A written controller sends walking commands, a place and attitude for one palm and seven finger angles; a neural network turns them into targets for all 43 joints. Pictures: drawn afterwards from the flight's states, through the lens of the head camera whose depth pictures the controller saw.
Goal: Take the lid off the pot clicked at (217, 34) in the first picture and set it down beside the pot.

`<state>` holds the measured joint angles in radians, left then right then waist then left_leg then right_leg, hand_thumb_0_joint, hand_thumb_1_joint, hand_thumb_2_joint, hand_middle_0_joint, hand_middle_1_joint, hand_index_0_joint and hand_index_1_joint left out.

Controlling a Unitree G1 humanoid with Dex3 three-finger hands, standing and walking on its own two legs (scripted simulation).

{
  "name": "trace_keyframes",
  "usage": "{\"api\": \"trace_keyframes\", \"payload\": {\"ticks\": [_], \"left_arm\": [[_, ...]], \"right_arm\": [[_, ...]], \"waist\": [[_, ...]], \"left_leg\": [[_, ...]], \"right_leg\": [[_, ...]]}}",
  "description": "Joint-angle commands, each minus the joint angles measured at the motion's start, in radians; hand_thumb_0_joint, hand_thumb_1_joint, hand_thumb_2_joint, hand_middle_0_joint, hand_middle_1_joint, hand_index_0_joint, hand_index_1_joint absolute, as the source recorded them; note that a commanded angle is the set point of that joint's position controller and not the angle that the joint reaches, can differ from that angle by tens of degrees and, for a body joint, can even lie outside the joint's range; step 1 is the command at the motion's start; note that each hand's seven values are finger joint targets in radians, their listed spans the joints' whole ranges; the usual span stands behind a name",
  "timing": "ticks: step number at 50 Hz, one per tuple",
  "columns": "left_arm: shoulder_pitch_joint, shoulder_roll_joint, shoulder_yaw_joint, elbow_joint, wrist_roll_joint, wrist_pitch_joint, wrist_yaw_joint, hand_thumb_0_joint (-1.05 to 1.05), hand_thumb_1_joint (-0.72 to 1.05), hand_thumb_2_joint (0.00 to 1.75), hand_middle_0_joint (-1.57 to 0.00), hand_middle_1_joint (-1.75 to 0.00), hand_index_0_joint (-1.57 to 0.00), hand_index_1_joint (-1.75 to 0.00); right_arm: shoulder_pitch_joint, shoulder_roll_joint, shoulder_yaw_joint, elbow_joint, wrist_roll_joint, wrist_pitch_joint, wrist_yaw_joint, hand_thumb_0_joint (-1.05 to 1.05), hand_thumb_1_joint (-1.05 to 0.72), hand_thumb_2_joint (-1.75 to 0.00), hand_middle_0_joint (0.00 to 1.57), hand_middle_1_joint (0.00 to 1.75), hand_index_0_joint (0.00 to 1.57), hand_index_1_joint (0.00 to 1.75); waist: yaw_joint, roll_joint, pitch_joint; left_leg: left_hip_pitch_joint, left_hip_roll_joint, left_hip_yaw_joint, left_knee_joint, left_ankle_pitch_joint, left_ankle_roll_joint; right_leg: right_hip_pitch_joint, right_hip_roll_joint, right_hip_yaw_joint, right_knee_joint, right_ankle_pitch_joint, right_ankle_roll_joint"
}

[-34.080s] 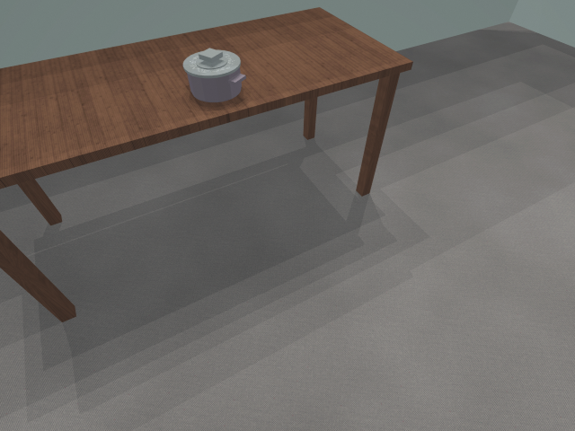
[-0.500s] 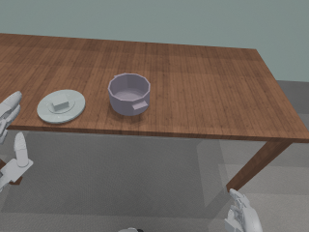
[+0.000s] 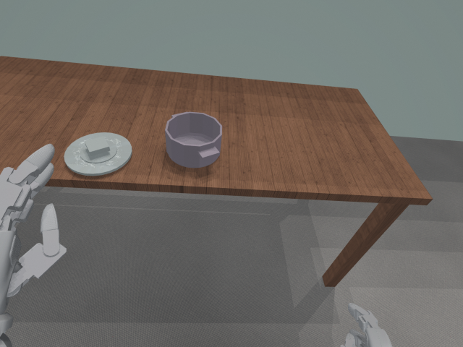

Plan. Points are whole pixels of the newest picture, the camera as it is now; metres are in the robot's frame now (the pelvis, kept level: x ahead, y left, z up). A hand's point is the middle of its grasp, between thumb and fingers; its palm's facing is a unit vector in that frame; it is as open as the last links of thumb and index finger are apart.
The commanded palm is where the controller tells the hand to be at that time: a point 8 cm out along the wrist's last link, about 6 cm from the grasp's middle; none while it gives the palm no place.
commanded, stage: step back with the hand held close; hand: left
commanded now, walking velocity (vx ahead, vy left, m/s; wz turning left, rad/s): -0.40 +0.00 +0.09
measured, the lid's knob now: (97, 145) +0.59 +0.42 -0.05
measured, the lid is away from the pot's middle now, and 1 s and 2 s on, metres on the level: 0.26 0.26 0.26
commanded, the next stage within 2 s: stop stepping back and stand still in 0.04 s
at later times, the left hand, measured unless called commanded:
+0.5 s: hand out of the picture +0.05 +0.26 +0.18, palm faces +0.46 -0.81 -0.37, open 7.4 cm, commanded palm +0.00 +0.29 +0.18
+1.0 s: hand out of the picture +0.02 +0.28 +0.11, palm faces +0.41 -0.81 -0.42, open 7.4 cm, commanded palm none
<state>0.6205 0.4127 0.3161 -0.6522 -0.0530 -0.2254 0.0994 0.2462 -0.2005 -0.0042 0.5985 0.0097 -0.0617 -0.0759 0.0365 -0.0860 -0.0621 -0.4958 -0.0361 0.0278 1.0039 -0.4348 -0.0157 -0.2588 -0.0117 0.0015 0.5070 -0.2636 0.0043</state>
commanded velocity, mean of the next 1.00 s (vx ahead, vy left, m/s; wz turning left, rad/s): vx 0.10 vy -0.02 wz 0.01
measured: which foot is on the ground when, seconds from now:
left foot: up 0.00-0.06, down 0.08-0.34, up 0.36-0.56, down 0.58-0.74, up 0.76-0.98, down 1.00-1.00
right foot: down 0.00-0.08, up 0.10-0.30, down 0.32-1.00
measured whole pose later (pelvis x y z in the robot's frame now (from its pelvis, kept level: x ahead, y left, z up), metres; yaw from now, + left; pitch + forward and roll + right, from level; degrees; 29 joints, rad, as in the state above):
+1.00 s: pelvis -0.16 +0.02 -0.01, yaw +7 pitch +1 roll -1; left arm 0.44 0.33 0.26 -0.27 0.02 -0.13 0.08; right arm 0.27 -0.25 -0.02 0.65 -0.01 -0.10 -0.01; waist -0.01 0.04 -0.09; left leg -0.34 0.05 0.00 0.63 -0.44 0.06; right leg -0.43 -0.02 -0.15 0.71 -0.40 -0.04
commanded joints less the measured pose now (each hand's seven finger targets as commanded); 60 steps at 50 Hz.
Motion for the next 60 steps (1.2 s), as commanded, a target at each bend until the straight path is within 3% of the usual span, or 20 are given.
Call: {"api": "trace_keyframes", "payload": {"ticks": [1, 3, 6, 7, 8, 14, 18, 27, 30, 35, 38, 41, 46, 47, 49, 50, 52, 55, 57, 60], "left_arm": [[-0.212, 0.138, 0.084, -0.131, 0.003, -0.047, 0.035, 0.00, 0.90, 0.90, -0.20, -0.30, -0.20, -0.30], [-0.180, 0.155, 0.118, -0.205, 0.003, -0.075, 0.042, 0.00, 0.90, 0.90, -0.20, -0.30, -0.20, -0.30], [0.016, 0.148, 0.151, -0.211, -0.027, -0.091, 0.021, 0.00, 0.90, 0.90, -0.20, -0.30, -0.20, -0.30], [-0.273, -0.122, -0.215, 0.674, 0.081, 0.155, -0.062, 0.00, 0.90, 0.90, -0.20, -0.30, -0.20, -0.30], [-0.310, 0.265, 0.194, -0.631, -0.040, -0.011, -0.005, 0.00, 0.90, 0.90, -0.20, -0.30, -0.20, -0.30], [0.259, 0.171, 0.209, -0.357, -0.019, 0.005, 0.041, 0.00, 0.90, 0.90, -0.20, -0.30, -0.20, -0.30], [-0.035, 0.173, 0.177, -0.138, -0.019, 0.009, 0.049, 0.00, 0.90, 0.90, -0.20, -0.30, -0.20, -0.30], [-0.197, 0.108, 0.063, -0.075, 0.017, 0.009, 0.053, 0.00, 0.90, 0.90, -0.20, -0.30, -0.20, -0.30], [-0.072, 0.149, 0.095, -0.236, 0.026, -0.004, 0.065, 0.00, 0.90, 0.90, -0.20, -0.30, -0.20, -0.30], [-0.002, 0.149, 0.126, -0.195, 0.022, 0.018, 0.061, 0.00, 0.90, 0.90, -0.20, -0.30, -0.20, -0.30], [-0.117, 0.167, 0.137, -0.064, 0.008, 0.012, 0.061, 0.00, 0.90, 0.90, -0.20, -0.30, -0.20, -0.30], [-0.143, 0.131, 0.121, 0.013, 0.000, 0.002, 0.041, 0.00, 0.90, 0.90, -0.20, -0.30, -0.20, -0.30], [-0.137, 0.090, 0.070, -0.051, 0.010, 0.010, 0.044, 0.00, 0.90, 0.90, -0.20, -0.30, -0.20, -0.30], [-0.261, -0.094, -0.214, 0.708, 0.120, 0.175, -0.061, 0.00, 0.90, 0.90, -0.20, -0.30, -0.20, -0.30], [-0.232, -0.105, -0.196, 0.743, 0.102, 0.252, -0.092, 0.00, 0.90, 0.90, -0.20, -0.30, -0.20, -0.30], [-0.301, -0.087, -0.184, 0.745, 0.089, 0.244, -0.101, 0.00, 0.90, 0.90, -0.20, -0.30, -0.20, -0.30], [-0.296, -0.085, -0.198, 0.847, 0.095, 0.218, -0.107, 0.00, 0.90, 0.90, -0.20, -0.30, -0.20, -0.30], [-0.271, -0.029, -0.208, 1.078, 0.093, 0.226, -0.108, 0.00, 0.90, 0.90, -0.20, -0.30, -0.20, -0.30], [-0.314, 0.059, -0.210, 1.156, 0.088, 0.229, -0.086, 0.00, 0.90, 0.90, -0.20, -0.30, -0.20, -0.30], [-0.425, 0.013, -0.235, 1.266, 0.081, 0.220, -0.074, 0.00, 0.90, 0.90, -0.20, -0.30, -0.20, -0.30]], "right_arm": [[-0.168, -0.107, -0.013, -0.148, -0.004, -0.068, -0.030, 0.00, -0.90, -0.90, 0.20, 0.30, 0.20, 0.30], [-0.122, -0.143, -0.047, -0.161, -0.010, -0.096, -0.027, 0.00, -0.90, -0.90, 0.20, 0.30, 0.20, 0.30], [-0.073, -0.122, -0.064, -0.148, -0.012, -0.156, 0.013, 0.00, -0.90, -0.90, 0.20, 0.30, 0.20, 0.30], [-0.034, -0.328, -0.110, 0.134, -0.044, -0.126, 0.054, 0.00, -0.90, -0.90, 0.20, 0.30, 0.20, 0.30], [-0.157, -0.098, -0.078, -0.244, 0.017, -0.147, 0.060, 0.00, -0.90, -0.90, 0.20, 0.30, 0.20, 0.30], [-0.152, -0.097, -0.032, -0.213, 0.006, -0.097, 0.056, 0.00, -0.90, -0.90, 0.20, 0.30, 0.20, 0.30], [-0.109, -0.140, -0.061, -0.162, 0.003, -0.078, 0.022, 0.00, -0.90, -0.90, 0.20, 0.30, 0.20, 0.30], [-0.115, -0.122, -0.021, -0.132, 0.000, -0.116, -0.037, 0.00, -0.90, -0.90, 0.20, 0.30, 0.20, 0.30], [-0.119, -0.134, -0.021, -0.175, 0.008, -0.147, -0.019, 0.00, -0.90, -0.90, 0.20, 0.30, 0.20, 0.30], [-0.151, -0.138, -0.024, -0.171, 0.013, -0.136, 0.014, 0.00, -0.90, -0.90, 0.20, 0.30, 0.20, 0.30], [-0.136, -0.147, -0.062, -0.143, 0.011, -0.115, 0.009, 0.00, -0.90, -0.90, 0.20, 0.30, 0.20, 0.30], [-0.101, -0.112, -0.034, -0.104, 0.001, -0.093, 0.005, 0.00, -0.90, -0.90, 0.20, 0.30, 0.20, 0.30], [-0.133, -0.088, -0.010, -0.138, -0.008, -0.101, -0.023, 0.00, -0.90, -0.90, 0.20, 0.30, 0.20, 0.30], [0.081, -0.218, -0.093, 0.138, -0.023, -0.089, 0.089, 0.00, -0.90, -0.90, 0.20, 0.30, 0.20, 0.30], [0.055, -0.230, -0.091, 0.059, -0.046, 0.025, 0.094, 0.00, -0.90, -0.90, 0.20, 0.30, 0.20, 0.30], [0.037, -0.257, -0.106, 0.033, -0.053, 0.018, 0.079, 0.00, -0.90, -0.90, 0.20, 0.30, 0.20, 0.30], [-0.064, -0.273, -0.112, -0.012, -0.067, 0.001, 0.058, 0.00, -0.90, -0.90, 0.20, 0.30, 0.20, 0.30], [-0.073, -0.185, -0.067, 0.044, -0.060, 0.030, 0.064, 0.00, -0.90, -0.90, 0.20, 0.30, 0.20, 0.30], [-0.028, -0.134, -0.070, 0.069, -0.040, 0.046, 0.068, 0.00, -0.90, -0.90, 0.20, 0.30, 0.20, 0.30], [0.067, -0.104, -0.064, 0.148, -0.030, 0.056, 0.073, 0.00, -0.90, -0.90, 0.20, 0.30, 0.20, 0.30]], "waist": [[-0.079, 0.123, 0.097], [-0.060, 0.410, -0.005], [-0.040, 0.285, -0.186], [-0.181, 0.419, -0.074], [-0.016, 0.141, -0.273], [-0.016, 0.345, -0.048], [-0.055, -0.184, 0.084], [-0.063, 0.055, 0.049], [-0.033, 0.404, -0.016], [-0.011, 0.289, 0.132], [-0.019, -0.258, 0.107], [-0.070, -0.009, 0.101], [-0.055, -0.076, 0.028], [-0.171, 0.085, 0.079], [-0.147, 0.394, 0.155], [-0.139, 0.265, 0.156], [-0.048, -0.031, -0.070], [0.016, -0.095, -0.026], [-0.022, -0.087, 0.034], [-0.099, -0.005, 0.082]], "left_leg": [[0.143, 0.064, -0.037, -0.567, 0.152, 0.007], [0.277, 0.289, -0.267, -0.662, 0.634, 0.093], [0.516, 0.377, -0.349, -0.616, 0.931, 0.193], [0.357, 0.433, -0.470, -0.418, 1.325, 0.217], [0.477, 0.344, -0.313, -0.590, 0.968, 0.165], [-0.028, 0.201, -0.140, -0.734, -0.198, 0.062], [-0.007, 0.018, -0.053, 0.103, -0.014, 0.016], [0.292, 0.061, 0.029, -0.557, -0.031, 0.082], [0.278, 0.281, -0.297, -0.752, 0.003, 0.177], [-0.065, 0.221, -0.154, -0.658, -0.164, 0.117], [-0.124, 0.021, -0.025, 0.063, -0.078, 0.051], [-0.029, 0.087, -0.063, 0.095, 0.025, 0.045], [0.315, 0.071, 0.049, -0.354, 0.033, 0.065], [0.302, 0.140, 0.034, -0.380, 0.073, 0.054], [0.102, 0.343, -0.526, -0.707, -0.300, 0.204], [0.033, 0.438, -0.666, -0.772, -0.304, 0.285], [0.035, 0.358, -0.495, -0.616, -0.044, 0.210], [-0.128, 0.058, -0.142, -0.330, 0.028, 0.059], [-0.090, 0.004, -0.020, -0.034, -0.070, 0.016], [0.082, 0.058, -0.043, -0.132, -0.004, 0.028]], "right_leg": [[-0.067, -0.188, 0.076, 0.068, 0.519, -0.076], [-0.169, -0.029, 0.019, 0.271, 0.032, -0.001], [-0.353, 0.055, 0.065, 0.504, -0.367, 0.012], [-0.469, -0.026, 0.140, 0.710, -0.332, 0.030], [-0.235, 0.039, 0.159, 0.564, -0.317, 0.046], [0.207, 0.033, -0.050, 0.051, -0.105, -0.011], [-0.156, -0.332, 0.392, -0.370, -0.213, -0.187], [-0.182, -0.177, 0.137, -0.172, -0.425, -0.081], [-0.131, 0.047, -0.057, 0.269, -0.164, 0.016], [0.140, 0.014, -0.018, 0.070, -0.127, -0.009], [0.005, -0.314, 0.574, -0.380, -0.514, -0.137], [-0.151, -0.287, 0.435, -0.349, -0.539, -0.146], [-0.236, -0.220, 0.177, -0.299, -0.478, -0.116], [-0.335, -0.261, -0.069, 0.017, -0.227, -0.103], [-0.471, 0.027, -0.059, 0.506, -0.347, 0.000], [-0.480, -0.025, 0.074, 0.658, -0.287, -0.007], [-0.224, -0.059, 0.079, 0.512, -0.307, 0.009], [0.123, -0.063, 0.126, 0.046, -0.185, -0.031], [-0.005, -0.309, 0.494, -0.204, -0.170, -0.167], [-0.180, -0.240, 0.390, -0.153, -0.189, -0.178]]}}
